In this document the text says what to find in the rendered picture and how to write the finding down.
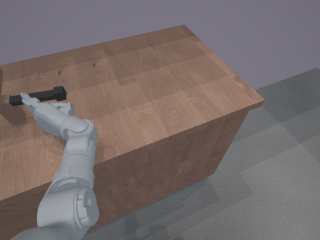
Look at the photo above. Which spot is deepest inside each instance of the robot left hand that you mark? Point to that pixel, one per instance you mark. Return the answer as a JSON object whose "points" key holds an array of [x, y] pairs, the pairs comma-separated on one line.
{"points": [[49, 116]]}

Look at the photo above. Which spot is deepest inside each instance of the robot left upper arm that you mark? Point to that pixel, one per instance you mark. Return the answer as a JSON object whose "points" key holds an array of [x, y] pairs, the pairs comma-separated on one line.
{"points": [[64, 215]]}

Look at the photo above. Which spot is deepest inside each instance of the robot left forearm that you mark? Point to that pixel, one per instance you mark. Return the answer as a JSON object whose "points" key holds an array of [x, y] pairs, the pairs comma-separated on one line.
{"points": [[78, 159]]}

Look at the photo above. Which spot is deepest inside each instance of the tap lever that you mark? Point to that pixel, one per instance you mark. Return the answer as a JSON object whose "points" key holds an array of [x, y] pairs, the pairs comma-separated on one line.
{"points": [[58, 93]]}

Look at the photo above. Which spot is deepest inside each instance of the counter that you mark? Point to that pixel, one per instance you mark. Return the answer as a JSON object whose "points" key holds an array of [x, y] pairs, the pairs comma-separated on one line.
{"points": [[165, 107]]}

